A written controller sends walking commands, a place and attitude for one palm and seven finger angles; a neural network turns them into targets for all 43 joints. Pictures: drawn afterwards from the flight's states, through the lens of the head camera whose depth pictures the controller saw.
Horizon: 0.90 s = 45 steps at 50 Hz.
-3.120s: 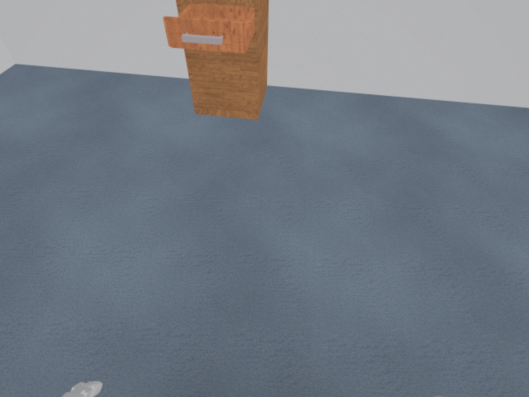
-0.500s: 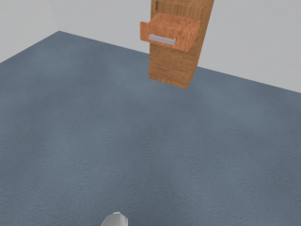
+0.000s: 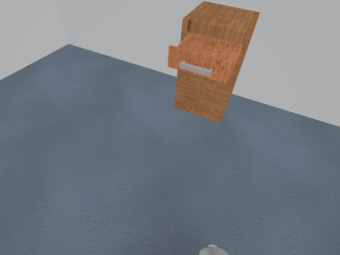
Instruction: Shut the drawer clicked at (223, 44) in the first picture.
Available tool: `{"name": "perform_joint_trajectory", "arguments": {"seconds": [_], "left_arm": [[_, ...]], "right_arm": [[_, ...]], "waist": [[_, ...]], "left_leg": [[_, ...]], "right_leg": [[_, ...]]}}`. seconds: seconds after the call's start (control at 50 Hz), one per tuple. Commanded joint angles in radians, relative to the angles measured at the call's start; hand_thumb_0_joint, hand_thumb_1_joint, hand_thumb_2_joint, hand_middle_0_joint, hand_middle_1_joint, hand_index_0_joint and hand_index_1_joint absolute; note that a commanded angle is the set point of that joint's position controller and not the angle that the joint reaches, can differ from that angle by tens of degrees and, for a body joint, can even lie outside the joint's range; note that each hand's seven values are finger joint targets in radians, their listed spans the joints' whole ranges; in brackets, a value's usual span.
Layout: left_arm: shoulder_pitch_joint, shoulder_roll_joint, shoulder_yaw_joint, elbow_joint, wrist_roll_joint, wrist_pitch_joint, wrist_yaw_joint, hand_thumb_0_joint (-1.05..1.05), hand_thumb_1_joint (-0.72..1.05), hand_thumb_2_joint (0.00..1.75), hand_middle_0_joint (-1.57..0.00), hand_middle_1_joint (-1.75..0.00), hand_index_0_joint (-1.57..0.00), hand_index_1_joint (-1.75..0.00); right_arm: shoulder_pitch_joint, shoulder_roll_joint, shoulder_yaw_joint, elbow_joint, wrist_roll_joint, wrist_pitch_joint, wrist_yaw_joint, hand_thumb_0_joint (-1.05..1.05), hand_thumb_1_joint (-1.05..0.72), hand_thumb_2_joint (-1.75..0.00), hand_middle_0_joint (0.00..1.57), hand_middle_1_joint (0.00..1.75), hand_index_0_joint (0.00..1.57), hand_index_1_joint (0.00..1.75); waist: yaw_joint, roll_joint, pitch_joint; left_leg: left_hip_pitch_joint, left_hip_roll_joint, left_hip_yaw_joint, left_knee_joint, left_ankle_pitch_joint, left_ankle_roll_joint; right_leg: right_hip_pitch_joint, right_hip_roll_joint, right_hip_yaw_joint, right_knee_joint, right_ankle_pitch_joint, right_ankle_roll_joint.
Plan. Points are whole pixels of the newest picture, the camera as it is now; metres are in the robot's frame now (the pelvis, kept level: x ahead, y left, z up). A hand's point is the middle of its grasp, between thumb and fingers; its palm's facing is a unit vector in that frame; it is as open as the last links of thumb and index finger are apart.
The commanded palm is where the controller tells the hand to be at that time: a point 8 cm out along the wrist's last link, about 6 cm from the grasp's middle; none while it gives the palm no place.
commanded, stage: walk to a spot facing it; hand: left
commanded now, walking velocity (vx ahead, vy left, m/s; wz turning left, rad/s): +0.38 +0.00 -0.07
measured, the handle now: (196, 67) +1.12 -0.08 -0.15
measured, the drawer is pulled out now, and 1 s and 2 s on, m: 0.26 0.26 0.26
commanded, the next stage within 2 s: turn to face it in 0.86 s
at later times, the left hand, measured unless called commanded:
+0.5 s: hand (131, 237) +0.20 +0.12 -0.17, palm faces +0.10 -0.97 -0.23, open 7.2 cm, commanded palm none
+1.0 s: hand (120, 186) +0.36 +0.19 -0.18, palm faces +0.17 -0.97 -0.19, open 7.4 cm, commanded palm none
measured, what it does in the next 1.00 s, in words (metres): walks ahead: right foot, then left foot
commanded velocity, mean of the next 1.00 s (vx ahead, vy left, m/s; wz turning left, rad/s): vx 0.31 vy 0.00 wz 0.03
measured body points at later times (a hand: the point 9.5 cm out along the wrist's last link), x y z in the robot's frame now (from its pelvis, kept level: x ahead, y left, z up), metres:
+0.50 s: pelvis +0.20 -0.07 +0.00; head +0.19 -0.08 +0.45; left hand +0.20 +0.17 -0.15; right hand +0.24 -0.30 -0.16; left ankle +0.27 +0.09 -0.67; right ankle +0.20 -0.15 -0.75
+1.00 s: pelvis +0.38 +0.00 +0.00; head +0.38 +0.01 +0.45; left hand +0.35 +0.24 -0.16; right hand +0.47 -0.23 -0.15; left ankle +0.37 +0.10 -0.75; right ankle +0.43 -0.13 -0.68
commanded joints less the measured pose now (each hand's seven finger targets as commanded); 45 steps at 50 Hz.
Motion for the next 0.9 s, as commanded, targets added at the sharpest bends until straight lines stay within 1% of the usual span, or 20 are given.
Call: {"name": "perform_joint_trajectory", "arguments": {"seconds": [0.0,0.06,0.1,0.14,0.16,0.18,0.2,0.22,0.24,0.28,0.34,0.4,0.62,0.64,0.68,0.7,0.72,0.74,0.8,0.88], "left_arm": [[-0.104,0.032,0.000,-0.084,-0.009,-0.016,-0.013,0.00,0.90,0.90,-0.20,-0.30,-0.20,-0.30],[-0.192,0.033,-0.003,-0.119,-0.010,-0.025,-0.013,0.00,0.90,0.90,-0.20,-0.30,-0.20,-0.30],[-0.187,0.036,-0.003,-0.122,-0.012,-0.032,-0.014,0.00,0.90,0.90,-0.20,-0.30,-0.20,-0.30],[-0.089,0.057,0.003,-0.091,-0.011,-0.040,-0.014,0.00,0.90,0.90,-0.20,-0.30,-0.20,-0.30],[0.037,0.091,0.011,-0.052,-0.007,-0.049,-0.010,0.00,0.90,0.90,-0.20,-0.30,-0.20,-0.30],[0.206,0.159,0.034,-0.005,-0.002,-0.062,-0.001,0.00,0.90,0.90,-0.20,-0.30,-0.20,-0.30],[0.335,0.283,0.060,0.022,-0.009,-0.065,0.011,0.00,0.90,0.90,-0.20,-0.30,-0.20,-0.30],[0.312,0.300,0.059,0.015,-0.027,-0.059,0.012,0.00,0.90,0.90,-0.20,-0.30,-0.20,-0.30],[0.214,0.252,0.050,-0.012,-0.025,-0.058,0.014,0.00,0.90,0.90,-0.20,-0.30,-0.20,-0.30],[0.071,0.137,0.020,-0.048,-0.021,-0.065,0.023,0.00,0.90,0.90,-0.20,-0.30,-0.20,-0.30],[0.054,0.074,-0.002,-0.039,-0.015,-0.079,0.024,0.00,0.90,0.90,-0.20,-0.30,-0.20,-0.30],[0.072,0.077,0.001,-0.024,-0.014,-0.092,0.026,0.00,0.90,0.90,-0.20,-0.30,-0.20,-0.30],[0.216,0.121,-0.001,0.034,-0.008,-0.085,0.026,0.00,0.90,0.90,-0.20,-0.30,-0.20,-0.30],[0.223,0.125,0.000,0.037,-0.008,-0.081,0.026,0.00,0.90,0.90,-0.20,-0.30,-0.20,-0.30],[0.201,0.136,0.004,0.036,-0.011,-0.074,0.026,0.00,0.90,0.90,-0.20,-0.30,-0.20,-0.30],[0.210,0.110,-0.001,0.031,-0.015,-0.073,0.023,0.00,0.90,0.90,-0.20,-0.30,-0.20,-0.30],[0.242,0.051,-0.010,0.005,-0.026,-0.072,0.012,0.00,0.90,0.90,-0.20,-0.30,-0.20,-0.30],[0.177,0.067,-0.014,-0.036,-0.017,-0.079,0.013,0.00,0.90,0.90,-0.20,-0.30,-0.20,-0.30],[0.094,0.053,-0.007,-0.022,-0.014,-0.061,0.009,0.00,0.90,0.90,-0.20,-0.30,-0.20,-0.30],[0.174,0.000,-0.008,0.014,-0.012,-0.021,0.009,0.00,0.90,0.90,-0.20,-0.30,-0.20,-0.30]], "right_arm": [[0.117,-0.115,-0.022,0.004,-0.006,-0.019,-0.004,0.00,-0.90,-0.90,0.20,0.30,0.20,0.30],[0.166,-0.115,-0.022,0.029,-0.017,-0.013,-0.003,0.00,-0.90,-0.90,0.20,0.30,0.20,0.30],[0.159,-0.132,-0.024,0.036,-0.021,-0.008,-0.003,0.00,-0.90,-0.90,0.20,0.30,0.20,0.30],[0.144,-0.143,-0.022,0.041,-0.018,-0.003,-0.004,0.00,-0.90,-0.90,0.20,0.30,0.20,0.30],[0.140,-0.132,-0.021,0.043,-0.014,-0.003,0.000,0.00,-0.90,-0.90,0.20,0.30,0.20,0.30],[0.125,-0.113,-0.016,0.030,-0.003,-0.008,0.006,0.00,-0.90,-0.90,0.20,0.30,0.20,0.30],[0.146,-0.053,-0.004,-0.007,0.007,-0.012,0.010,0.00,-0.90,-0.90,0.20,0.30,0.20,0.30],[0.095,-0.086,-0.009,-0.021,0.006,-0.003,0.010,0.00,-0.90,-0.90,0.20,0.30,0.20,0.30],[0.038,-0.073,-0.020,-0.029,0.002,-0.001,0.014,0.00,-0.90,-0.90,0.20,0.30,0.20,0.30],[0.018,-0.048,-0.021,-0.022,-0.010,0.016,0.019,0.00,-0.90,-0.90,0.20,0.30,0.20,0.30],[0.089,-0.013,-0.017,0.008,-0.018,0.049,0.025,0.00,-0.90,-0.90,0.20,0.30,0.20,0.30],[0.046,-0.006,-0.024,-0.018,-0.017,0.060,0.036,0.00,-0.90,-0.90,0.20,0.30,0.20,0.30],[-0.264,-0.035,-0.014,-0.151,-0.012,0.034,0.066,0.00,-0.90,-0.90,0.20,0.30,0.20,0.30],[-0.260,-0.040,-0.013,-0.154,-0.012,0.032,0.064,0.00,-0.90,-0.90,0.20,0.30,0.20,0.30],[-0.125,-0.071,-0.021,-0.115,-0.018,0.024,0.052,0.00,-0.90,-0.90,0.20,0.30,0.20,0.30],[0.028,-0.135,-0.035,-0.074,-0.026,0.015,0.041,0.00,-0.90,-0.90,0.20,0.30,0.20,0.30],[0.147,-0.266,-0.064,-0.049,-0.030,0.012,0.023,0.00,-0.90,-0.90,0.20,0.30,0.20,0.30],[0.183,-0.287,-0.062,-0.041,-0.013,0.020,0.015,0.00,-0.90,-0.90,0.20,0.30,0.20,0.30],[-0.007,-0.162,-0.030,-0.087,-0.008,0.006,0.002,0.00,-0.90,-0.90,0.20,0.30,0.20,0.30],[-0.047,-0.099,-0.011,-0.081,-0.007,-0.011,-0.001,0.00,-0.90,-0.90,0.20,0.30,0.20,0.30]], "waist": [[-0.040,0.141,0.117],[-0.067,0.151,0.146],[-0.056,0.155,0.129],[-0.004,0.131,0.078],[0.053,0.065,0.019],[0.126,-0.027,-0.083],[0.140,-0.266,-0.190],[0.131,-0.172,-0.181],[0.104,-0.129,-0.096],[0.027,-0.032,0.033],[-0.039,-0.076,0.044],[-0.052,-0.042,0.065],[0.029,-0.046,0.129],[0.024,-0.057,0.126],[-0.048,0.006,0.065],[-0.108,0.113,-0.045],[-0.130,0.356,-0.152],[-0.140,0.298,-0.163],[-0.064,0.137,-0.013],[0.011,0.151,0.006]], "left_leg": [[0.027,0.299,-0.171,-0.158,0.205,0.104],[0.031,0.311,-0.176,-0.126,0.235,0.101],[0.035,0.310,-0.161,-0.081,0.263,0.092],[-0.010,0.283,-0.128,0.056,0.373,0.072],[-0.074,0.237,-0.100,0.219,0.409,0.044],[-0.248,0.180,-0.055,0.474,0.281,0.004],[-0.528,0.033,-0.028,0.818,-0.295,-0.045],[-0.571,0.061,-0.162,0.986,-0.340,-0.029],[-0.614,0.101,-0.189,1.051,-0.246,-0.029],[-0.584,0.166,-0.208,0.998,-0.099,-0.039],[-0.505,0.167,-0.176,0.883,-0.014,-0.070],[-0.521,0.176,-0.156,0.776,0.050,-0.089],[-0.468,0.121,-0.085,0.364,0.010,-0.040],[-0.431,0.112,-0.079,0.341,-0.011,-0.031],[-0.181,0.061,-0.042,0.237,0.006,-0.016],[0.068,0.108,-0.124,0.161,0.021,0.016],[0.273,0.373,-0.507,0.068,0.064,0.113],[0.277,0.464,-0.619,-0.002,0.112,0.172],[-0.011,0.389,-0.403,-0.058,0.122,0.115],[-0.150,0.302,-0.174,-0.091,0.290,0.077]], "right_leg": [[-0.085,-0.011,-0.008,-0.186,0.005,-0.008],[-0.031,0.018,-0.034,-0.307,-0.045,-0.034],[0.050,0.045,-0.052,-0.368,-0.057,-0.054],[0.249,0.098,-0.092,-0.436,-0.050,-0.074],[0.439,0.119,-0.097,-0.489,-0.024,-0.086],[0.691,-0.013,0.053,-0.514,-0.074,-0.133],[0.890,-0.309,0.483,-0.655,-0.052,-0.244],[0.785,-0.356,0.566,-0.752,-0.189,-0.279],[0.653,-0.325,0.538,-0.797,-0.321,-0.260],[0.430,-0.254,0.320,-0.823,-0.267,-0.210],[0.325,-0.163,0.097,-0.850,-0.090,-0.166],[0.314,-0.157,0.030,-0.883,-0.060,-0.177],[0.513,-0.195,-0.028,-0.815,0.076,-0.169],[0.519,-0.200,-0.033,-0.787,0.112,-0.168],[0.445,-0.156,-0.104,-0.584,0.217,-0.135],[0.343,-0.087,-0.164,-0.320,0.216,-0.092],[0.084,0.057,-0.191,0.003,-0.199,-0.034],[-0.030,0.078,-0.064,0.175,-0.425,-0.049],[-0.046,-0.011,0.040,0.258,-0.229,-0.043],[0.085,-0.004,0.024,0.121,-0.131,-0.024]]}}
